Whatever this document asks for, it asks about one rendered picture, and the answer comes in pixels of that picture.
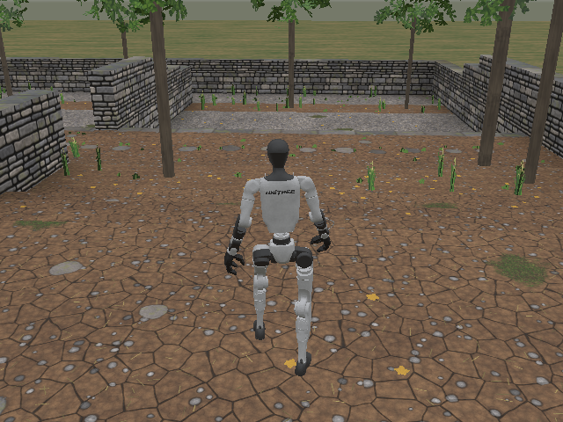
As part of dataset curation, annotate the right robot upper arm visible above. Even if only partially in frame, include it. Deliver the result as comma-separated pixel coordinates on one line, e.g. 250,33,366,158
297,176,323,222

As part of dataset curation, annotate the left robot upper arm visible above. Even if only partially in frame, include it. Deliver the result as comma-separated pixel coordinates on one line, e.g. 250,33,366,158
238,178,261,228

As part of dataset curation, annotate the robot right hand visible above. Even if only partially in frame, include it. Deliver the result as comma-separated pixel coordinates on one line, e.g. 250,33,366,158
311,235,331,252

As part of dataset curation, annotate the robot left forearm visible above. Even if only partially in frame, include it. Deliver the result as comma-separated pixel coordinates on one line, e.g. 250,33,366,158
227,215,246,256

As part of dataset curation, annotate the right robot thigh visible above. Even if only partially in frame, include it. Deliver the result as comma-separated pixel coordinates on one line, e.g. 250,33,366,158
294,246,313,318

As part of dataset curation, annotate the robot left hand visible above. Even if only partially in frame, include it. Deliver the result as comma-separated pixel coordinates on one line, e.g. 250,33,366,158
224,248,245,275

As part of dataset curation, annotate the humanoid robot torso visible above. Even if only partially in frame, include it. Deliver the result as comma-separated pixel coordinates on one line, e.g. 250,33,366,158
259,172,300,264

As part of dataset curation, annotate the robot right forearm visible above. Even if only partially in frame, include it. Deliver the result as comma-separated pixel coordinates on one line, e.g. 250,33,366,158
314,209,329,239

